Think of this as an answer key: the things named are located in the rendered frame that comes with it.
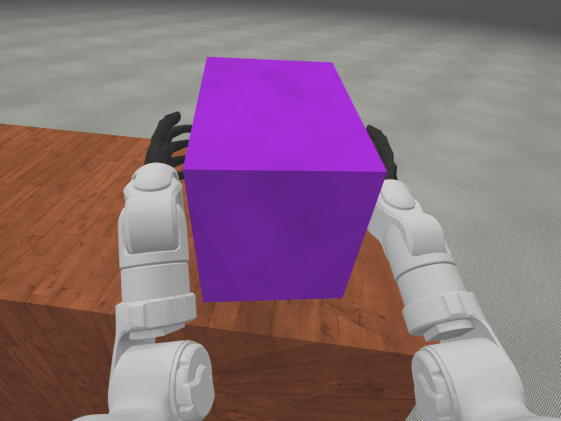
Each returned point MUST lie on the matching robot left forearm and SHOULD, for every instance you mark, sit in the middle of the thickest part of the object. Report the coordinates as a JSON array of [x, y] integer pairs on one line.
[[153, 253]]

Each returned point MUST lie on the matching robot right forearm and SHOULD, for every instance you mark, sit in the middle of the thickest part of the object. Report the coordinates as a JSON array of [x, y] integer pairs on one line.
[[437, 305]]

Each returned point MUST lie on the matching left robot hand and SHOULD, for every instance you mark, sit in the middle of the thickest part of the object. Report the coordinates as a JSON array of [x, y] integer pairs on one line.
[[162, 148]]

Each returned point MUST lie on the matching right robot upper arm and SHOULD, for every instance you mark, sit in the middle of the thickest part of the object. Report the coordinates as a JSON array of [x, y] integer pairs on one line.
[[468, 380]]

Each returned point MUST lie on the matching right robot hand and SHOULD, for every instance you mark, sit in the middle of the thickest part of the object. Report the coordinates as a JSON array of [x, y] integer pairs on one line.
[[384, 150]]

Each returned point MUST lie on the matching pedestal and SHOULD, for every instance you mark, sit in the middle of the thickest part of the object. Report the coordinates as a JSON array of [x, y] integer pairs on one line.
[[61, 194]]

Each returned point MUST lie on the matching left robot upper arm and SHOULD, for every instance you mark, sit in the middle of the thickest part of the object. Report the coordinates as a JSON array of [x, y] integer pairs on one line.
[[169, 381]]

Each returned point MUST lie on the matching carton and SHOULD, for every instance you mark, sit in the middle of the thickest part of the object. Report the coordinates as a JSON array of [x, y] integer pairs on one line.
[[281, 178]]

